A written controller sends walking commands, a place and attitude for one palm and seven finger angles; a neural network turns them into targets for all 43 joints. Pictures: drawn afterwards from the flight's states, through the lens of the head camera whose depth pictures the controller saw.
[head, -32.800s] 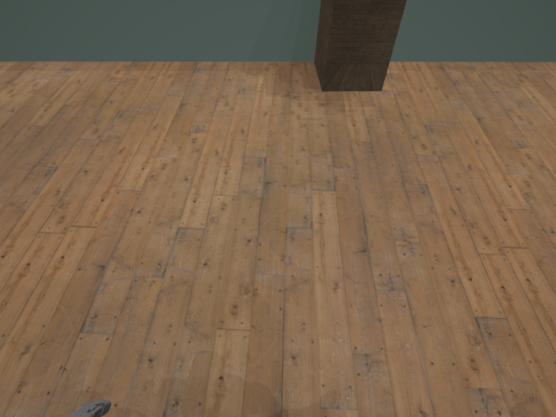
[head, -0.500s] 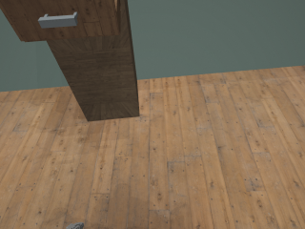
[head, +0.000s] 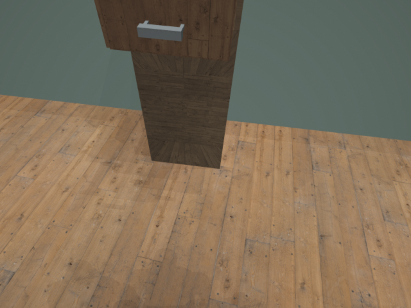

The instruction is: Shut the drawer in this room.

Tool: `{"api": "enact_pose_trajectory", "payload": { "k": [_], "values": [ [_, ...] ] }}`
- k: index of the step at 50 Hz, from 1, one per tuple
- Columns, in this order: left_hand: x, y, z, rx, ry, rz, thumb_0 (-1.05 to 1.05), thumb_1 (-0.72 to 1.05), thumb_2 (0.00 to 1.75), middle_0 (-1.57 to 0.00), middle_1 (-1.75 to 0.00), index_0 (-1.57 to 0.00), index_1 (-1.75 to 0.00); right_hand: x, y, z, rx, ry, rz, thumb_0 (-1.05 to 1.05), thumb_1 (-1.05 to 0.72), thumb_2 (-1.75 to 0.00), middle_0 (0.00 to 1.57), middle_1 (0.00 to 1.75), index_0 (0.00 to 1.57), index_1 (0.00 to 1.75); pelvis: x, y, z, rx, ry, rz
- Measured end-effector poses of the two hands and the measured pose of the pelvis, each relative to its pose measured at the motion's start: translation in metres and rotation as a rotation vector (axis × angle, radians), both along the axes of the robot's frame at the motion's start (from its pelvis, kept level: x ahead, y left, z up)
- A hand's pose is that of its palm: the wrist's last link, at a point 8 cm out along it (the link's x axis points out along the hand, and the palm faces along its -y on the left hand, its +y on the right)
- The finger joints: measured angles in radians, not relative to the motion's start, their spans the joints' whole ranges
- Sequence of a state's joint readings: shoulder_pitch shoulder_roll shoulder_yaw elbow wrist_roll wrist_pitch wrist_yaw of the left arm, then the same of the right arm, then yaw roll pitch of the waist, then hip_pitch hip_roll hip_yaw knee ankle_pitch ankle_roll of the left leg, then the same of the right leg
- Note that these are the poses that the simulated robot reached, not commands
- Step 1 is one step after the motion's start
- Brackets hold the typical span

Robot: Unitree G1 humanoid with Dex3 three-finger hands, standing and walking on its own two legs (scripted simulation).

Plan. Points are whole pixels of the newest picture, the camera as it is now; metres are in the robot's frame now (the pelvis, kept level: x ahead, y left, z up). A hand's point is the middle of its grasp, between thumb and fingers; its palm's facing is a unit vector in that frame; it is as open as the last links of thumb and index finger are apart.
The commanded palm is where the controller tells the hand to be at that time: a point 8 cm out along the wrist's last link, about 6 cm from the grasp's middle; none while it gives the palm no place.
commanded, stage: take the last steps up to it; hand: left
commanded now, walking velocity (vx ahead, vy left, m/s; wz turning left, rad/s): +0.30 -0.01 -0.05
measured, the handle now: (162, 28) +0.75 +0.22 +0.18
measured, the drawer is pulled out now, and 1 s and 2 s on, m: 0.24 0.24 0.24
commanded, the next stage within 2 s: come to a stop and stand still in 0.88 s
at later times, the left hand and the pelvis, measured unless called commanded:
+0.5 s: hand (161, 238) +0.30 +0.15 -0.17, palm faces -0.08 -0.98 -0.20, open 7.4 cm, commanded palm none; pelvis +0.17 -0.02 -0.02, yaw -2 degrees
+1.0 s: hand (154, 248) +0.28 +0.17 -0.19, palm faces +0.11 -0.98 -0.14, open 7.3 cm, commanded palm none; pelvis +0.34 +0.00 -0.01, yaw +0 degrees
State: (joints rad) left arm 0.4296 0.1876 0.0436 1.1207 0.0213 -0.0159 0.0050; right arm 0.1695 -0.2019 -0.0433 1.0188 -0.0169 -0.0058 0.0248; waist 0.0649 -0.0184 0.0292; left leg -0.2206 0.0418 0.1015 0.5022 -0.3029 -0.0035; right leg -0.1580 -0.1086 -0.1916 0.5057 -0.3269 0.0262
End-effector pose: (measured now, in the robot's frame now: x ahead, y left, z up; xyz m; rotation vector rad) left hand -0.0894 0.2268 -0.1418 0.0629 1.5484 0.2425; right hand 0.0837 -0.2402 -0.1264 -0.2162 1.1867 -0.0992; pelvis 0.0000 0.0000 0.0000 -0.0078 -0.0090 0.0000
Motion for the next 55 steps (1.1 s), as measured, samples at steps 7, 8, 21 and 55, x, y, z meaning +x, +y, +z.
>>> {"api": "enact_pose_trajectory", "payload": {
  "k": [7, 8, 21, 55],
  "values": [
    [0.051, 0.020, -0.001, -0.037, -0.002, -0.053, 0.01, 0.91, 0.90, -0.20, -0.30, -0.20, -0.30, -0.006, 0.027, 0.006, -0.012, -0.007, -0.089, 0.00, -0.94, -0.90, 0.20, 0.30, 0.20, 0.29, 0.030, 0.022, 0.007, -0.002, -0.023, -0.017],
    [0.067, 0.022, 0.000, -0.037, -0.031, -0.061, 0.01, 0.91, 0.90, -0.20, -0.30, -0.20, -0.30, -0.012, 0.028, 0.006, -0.014, 0.018, -0.098, -0.01, -0.94, -0.90, 0.20, 0.30, 0.20, 0.29, 0.035, 0.023, 0.008, 0.000, -0.023, -0.016],
    [0.315, 0.000, 0.007, -0.005, -0.347, -0.232, 0.00, 0.91, 0.90, -0.19, -0.30, -0.20, -0.30, -0.076, 0.044, -0.009, 0.072, 0.401, -0.263, 0.00, -0.91, -0.90, 0.20, 0.30, 0.20, 0.29, 0.125, 0.001, -0.001, 0.028, -0.004, -0.037],
    [0.399, -0.001, -0.012, -0.053, -0.039, -0.039, 0.00, 0.91, 0.90, -0.20, -0.30, -0.20, -0.30, 0.368, 0.033, 0.005, -0.003, -0.037, 0.000, 0.00, -0.91, -0.90, 0.20, 0.30, 0.20, 0.29, 0.361, 0.012, 0.002, -0.008, -0.005, -0.005]
  ]
}}
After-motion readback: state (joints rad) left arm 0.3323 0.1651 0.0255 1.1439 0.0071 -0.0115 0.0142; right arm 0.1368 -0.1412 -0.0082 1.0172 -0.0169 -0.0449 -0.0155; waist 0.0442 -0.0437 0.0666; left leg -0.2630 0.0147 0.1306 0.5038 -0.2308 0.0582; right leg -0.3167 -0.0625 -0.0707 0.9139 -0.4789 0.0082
